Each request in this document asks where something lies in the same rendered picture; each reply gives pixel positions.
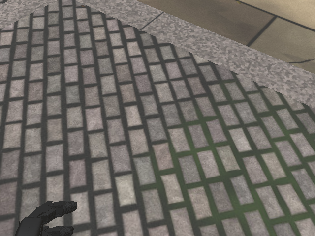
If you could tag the robot left hand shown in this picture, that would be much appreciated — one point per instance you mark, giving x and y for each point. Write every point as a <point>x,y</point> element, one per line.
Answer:
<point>33,224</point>

